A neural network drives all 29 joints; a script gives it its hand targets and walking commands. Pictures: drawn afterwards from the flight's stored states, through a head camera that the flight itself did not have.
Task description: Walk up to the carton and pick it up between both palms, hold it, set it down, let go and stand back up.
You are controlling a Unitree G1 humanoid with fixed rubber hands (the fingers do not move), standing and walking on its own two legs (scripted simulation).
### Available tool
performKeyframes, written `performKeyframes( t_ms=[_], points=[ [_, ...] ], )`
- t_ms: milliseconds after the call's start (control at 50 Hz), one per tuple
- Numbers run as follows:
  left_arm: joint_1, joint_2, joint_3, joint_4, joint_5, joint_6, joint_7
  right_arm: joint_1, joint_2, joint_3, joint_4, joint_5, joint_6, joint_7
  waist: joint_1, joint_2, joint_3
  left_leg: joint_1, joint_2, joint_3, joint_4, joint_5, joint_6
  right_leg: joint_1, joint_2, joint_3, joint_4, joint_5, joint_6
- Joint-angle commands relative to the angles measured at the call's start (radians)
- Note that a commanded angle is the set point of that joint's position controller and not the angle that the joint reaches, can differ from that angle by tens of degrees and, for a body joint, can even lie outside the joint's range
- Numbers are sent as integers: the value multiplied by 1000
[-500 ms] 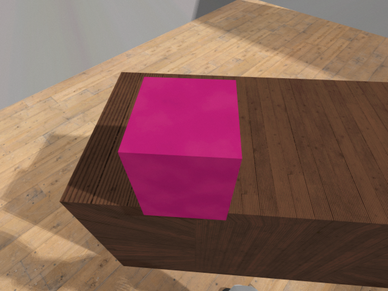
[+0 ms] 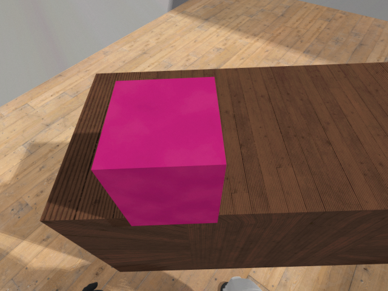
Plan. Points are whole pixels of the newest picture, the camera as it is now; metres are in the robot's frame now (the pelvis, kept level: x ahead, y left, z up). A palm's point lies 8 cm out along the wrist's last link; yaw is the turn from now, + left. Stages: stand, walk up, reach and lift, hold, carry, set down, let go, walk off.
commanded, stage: walk up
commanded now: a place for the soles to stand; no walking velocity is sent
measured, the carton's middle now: (170, 156) +0.36 +0.08 +0.06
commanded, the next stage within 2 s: none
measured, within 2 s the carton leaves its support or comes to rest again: neither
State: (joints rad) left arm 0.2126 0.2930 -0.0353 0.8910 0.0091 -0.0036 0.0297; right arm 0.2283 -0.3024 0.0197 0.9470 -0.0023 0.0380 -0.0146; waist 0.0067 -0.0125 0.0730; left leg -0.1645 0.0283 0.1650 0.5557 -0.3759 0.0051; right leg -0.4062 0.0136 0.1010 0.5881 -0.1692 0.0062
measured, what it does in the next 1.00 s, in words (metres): walks backwards: left foot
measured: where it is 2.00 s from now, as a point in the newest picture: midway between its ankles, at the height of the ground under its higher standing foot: outside the picture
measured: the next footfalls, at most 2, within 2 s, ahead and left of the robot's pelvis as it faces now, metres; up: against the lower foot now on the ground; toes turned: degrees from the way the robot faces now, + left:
left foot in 0.60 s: -0.09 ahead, +0.19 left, +0.00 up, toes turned -7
right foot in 1.16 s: -0.01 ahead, -0.07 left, +0.00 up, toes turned +0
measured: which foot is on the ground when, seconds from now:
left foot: down 0.00-0.30, up 0.32-0.58, down 0.60-1.00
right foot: down 0.00-0.62, up 0.64-1.00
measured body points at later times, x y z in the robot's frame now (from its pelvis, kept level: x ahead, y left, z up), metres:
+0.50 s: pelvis -0.07 +0.03 -0.01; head +0.00 +0.00 +0.43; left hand +0.06 +0.32 -0.11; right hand +0.02 -0.28 -0.15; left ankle -0.12 +0.19 -0.66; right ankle +0.09 -0.12 -0.73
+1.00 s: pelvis -0.13 +0.09 +0.02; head -0.10 +0.13 +0.46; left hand -0.07 +0.34 -0.15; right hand -0.15 -0.18 -0.09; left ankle -0.13 +0.20 -0.73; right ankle -0.17 -0.03 -0.70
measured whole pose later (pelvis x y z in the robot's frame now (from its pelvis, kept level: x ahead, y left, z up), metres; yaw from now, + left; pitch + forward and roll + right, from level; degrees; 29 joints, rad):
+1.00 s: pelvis -0.13 +0.09 +0.02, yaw -2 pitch +2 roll -2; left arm 0.28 0.30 0.02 0.93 0.07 0.05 0.00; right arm 0.43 -0.19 -0.04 0.85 -0.04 -0.04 -0.04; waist -0.05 -0.08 0.03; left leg -0.24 -0.02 -0.08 0.48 -0.27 0.03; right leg -0.31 0.04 0.00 0.73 -0.51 0.07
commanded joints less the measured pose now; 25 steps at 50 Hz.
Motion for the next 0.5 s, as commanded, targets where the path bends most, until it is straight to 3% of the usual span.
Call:
performKeyframes(
  t_ms=[0, 100, 180, 200, 220, 240, 260, 280, 300, 320, 360, 420, 480],
  points=[
    [38, 114, 28, -49, 1, 0, 5, 27, -127, -28, -44, 2, 2, 0, 13, 11, -41, -64, 128, -116, -143, 55, 88, 56, -48, 67, -1, 136, -74],
    [40, 118, 32, -65, 3, -2, 5, -8, -140, -32, -66, 0, 8, 5, 18, 52, 3, -123, 162, -101, -162, 14, 109, 58, -20, 35, 51, 104, -61],
    [49, 139, 39, -80, 0, -6, 4, 2, -136, -34, -76, -3, 17, 9, 8, 16, -6, -89, 129, -68, -94, -33, 92, 28, -40, 97, 7, 96, -72],
    [46, 148, 42, -85, -2, -6, 4, 13, -132, -34, -77, -3, 21, 10, 2, -12, -5, -72, 107, -61, -65, -57, 83, 3, -56, 141, -35, 67, -80],
    [26, 216, 76, -106, -7, -7, 25, -54, -197, -60, -103, -2, 45, 13, 16, -29, 67, -117, 59, -46, 99, 107, 62, -26, -125, 245, -68, 337, -125],
    [82, 258, 90, -108, -13, -9, 36, -35, -185, -63, -118, -12, 61, 16, 25, -106, -15, -125, -18, -47, 294, 32, 29, 32, -230, 409, -147, 485, -201],
    [115, 272, 101, -112, -16, -9, 46, -15, -155, -64, -126, -23, 78, 16, 33, -177, -39, -203, -70, -108, 461, -310, 0, 93, -328, 568, -216, 588, -276],
    [139, 267, 110, -111, -18, -9, 57, -7, -133, -70, -130, -34, 89, 11, 40, -159, -74, -232, -42, -201, 573, -354, -5, 116, -367, 636, -230, 557, -311],
    [115, 246, 115, -121, -21, -4, 65, -3, -128, -74, -132, -36, 89, 7, 24, -134, -121, -249, -30, -247, 633, -324, -7, 149, -346, 597, -225, 491, -311],
    [64, 220, 117, -148, -17, 5, 71, 6, -126, -75, -130, -27, 86, 9, 6, -123, -164, -254, -29, -269, 670, -287, -15, 191, -298, 497, -207, 453, -291],
    [-8, 160, 119, -184, -2, 17, 72, 40, -112, -83, -128, -23, 83, 14, -26, -110, -238, -264, -47, -285, 698, -197, -33, 242, -190, 336, -182, 274, -218],
    [-39, 125, 118, -207, 9, 29, 55, 34, -103, -88, -154, -18, 79, 24, -15, -132, -258, -242, -65, -237, 565, -176, -60, 214, -138, 289, -229, -50, -174],
    [-97, 166, 123, -218, 29, 51, 44, 107, -88, -83, -150, 15, 65, 27, -26, -291, -201, -145, -52, -177, 273, -252, -45, 114, -148, 286, -306, -320, -139]
  ],
)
